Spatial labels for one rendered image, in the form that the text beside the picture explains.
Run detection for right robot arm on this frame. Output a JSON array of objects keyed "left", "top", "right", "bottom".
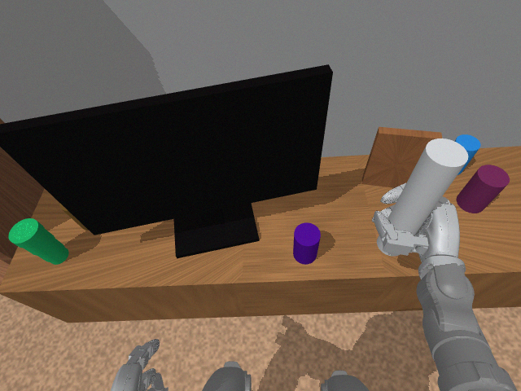
[{"left": 417, "top": 254, "right": 518, "bottom": 391}]

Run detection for left robot hand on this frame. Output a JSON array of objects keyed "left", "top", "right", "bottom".
[{"left": 111, "top": 339, "right": 169, "bottom": 391}]

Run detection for bookshelf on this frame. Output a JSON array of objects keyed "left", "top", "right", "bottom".
[{"left": 0, "top": 119, "right": 45, "bottom": 285}]

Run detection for right robot hand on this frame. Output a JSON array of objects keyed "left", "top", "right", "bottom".
[{"left": 372, "top": 183, "right": 460, "bottom": 262}]

